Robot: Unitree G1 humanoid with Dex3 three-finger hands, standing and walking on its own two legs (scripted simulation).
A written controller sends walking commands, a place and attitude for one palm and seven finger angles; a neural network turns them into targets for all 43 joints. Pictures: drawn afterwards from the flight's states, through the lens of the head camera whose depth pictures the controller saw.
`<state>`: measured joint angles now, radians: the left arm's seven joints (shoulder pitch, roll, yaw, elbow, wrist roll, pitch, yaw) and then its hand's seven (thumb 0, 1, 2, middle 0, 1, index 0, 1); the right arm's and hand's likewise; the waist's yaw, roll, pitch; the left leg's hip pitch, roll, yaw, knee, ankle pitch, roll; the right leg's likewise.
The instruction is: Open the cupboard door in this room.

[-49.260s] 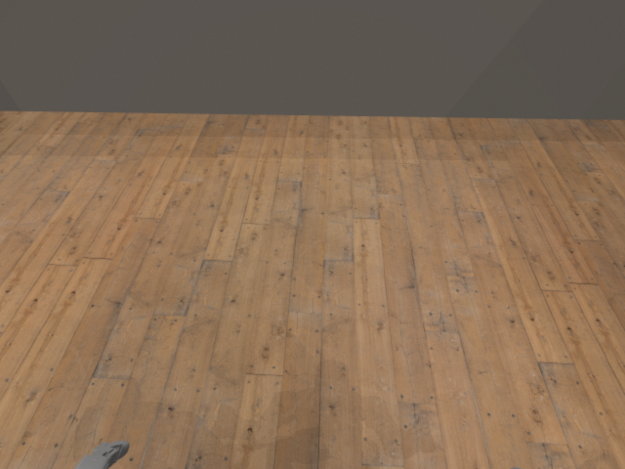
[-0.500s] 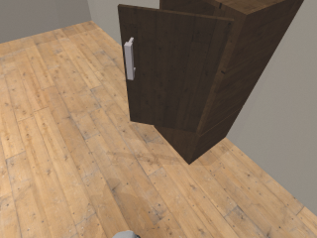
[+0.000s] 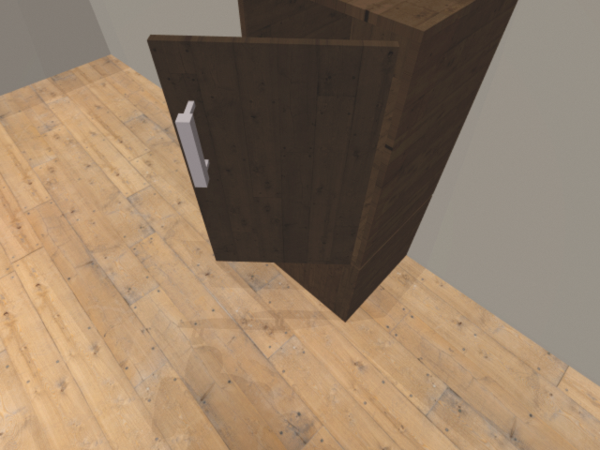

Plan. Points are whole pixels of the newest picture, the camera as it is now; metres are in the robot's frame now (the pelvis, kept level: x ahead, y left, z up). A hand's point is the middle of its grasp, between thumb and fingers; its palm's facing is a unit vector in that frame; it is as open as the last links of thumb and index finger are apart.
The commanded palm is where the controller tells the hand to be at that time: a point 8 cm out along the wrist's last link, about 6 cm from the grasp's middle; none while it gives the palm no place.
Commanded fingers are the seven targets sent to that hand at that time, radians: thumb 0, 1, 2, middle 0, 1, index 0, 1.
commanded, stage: come to a stop and stand still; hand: left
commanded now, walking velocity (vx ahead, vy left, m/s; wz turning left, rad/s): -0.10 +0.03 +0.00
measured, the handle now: (196, 145) +0.58 +0.21 +0.05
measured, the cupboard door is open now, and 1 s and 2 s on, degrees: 42 42 42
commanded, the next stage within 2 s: look again from close up in 0.56 s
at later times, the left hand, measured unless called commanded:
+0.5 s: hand out of the picture -0.01 +0.17 -0.16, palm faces +0.04 -0.98 -0.21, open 7.3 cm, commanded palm none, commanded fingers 0.00 0.90 0.90 -0.20 -0.30 -0.20 -0.30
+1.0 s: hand out of the picture +0.02 +0.21 -0.15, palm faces +0.05 -0.96 -0.26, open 7.4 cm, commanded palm none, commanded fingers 0.00 0.90 0.90 -0.20 -0.30 -0.20 -0.30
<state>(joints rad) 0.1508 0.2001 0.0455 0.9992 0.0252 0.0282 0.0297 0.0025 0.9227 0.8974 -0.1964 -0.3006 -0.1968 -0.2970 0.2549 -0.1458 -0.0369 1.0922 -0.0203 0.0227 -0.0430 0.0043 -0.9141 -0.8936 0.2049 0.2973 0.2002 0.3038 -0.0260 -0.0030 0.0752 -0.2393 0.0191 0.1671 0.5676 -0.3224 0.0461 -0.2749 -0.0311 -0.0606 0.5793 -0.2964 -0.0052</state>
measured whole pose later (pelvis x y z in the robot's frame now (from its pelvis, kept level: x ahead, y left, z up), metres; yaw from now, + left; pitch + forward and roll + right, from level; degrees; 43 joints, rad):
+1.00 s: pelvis -0.04 -0.01 +0.01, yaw +3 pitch -3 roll +0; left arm 0.24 0.26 0.00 1.01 0.02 -0.01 0.02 0.00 0.91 0.90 -0.20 -0.30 -0.20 -0.30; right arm 0.20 -0.25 -0.01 1.01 -0.03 0.00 0.00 0.01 -0.91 -0.89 0.20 0.30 0.20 0.30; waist 0.00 -0.01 0.00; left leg -0.20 0.00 0.10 0.46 -0.20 0.04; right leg -0.20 -0.03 -0.12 0.44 -0.18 -0.01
